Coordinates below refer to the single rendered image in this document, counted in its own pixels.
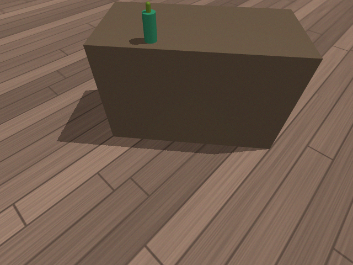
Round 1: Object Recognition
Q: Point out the bottle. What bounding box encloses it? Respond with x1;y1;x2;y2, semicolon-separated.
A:
142;2;157;44

